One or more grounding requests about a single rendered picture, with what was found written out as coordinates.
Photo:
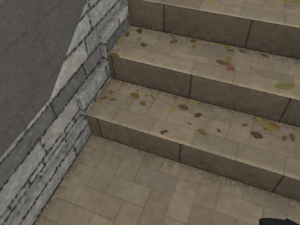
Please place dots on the stairs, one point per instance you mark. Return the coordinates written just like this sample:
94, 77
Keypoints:
213, 84

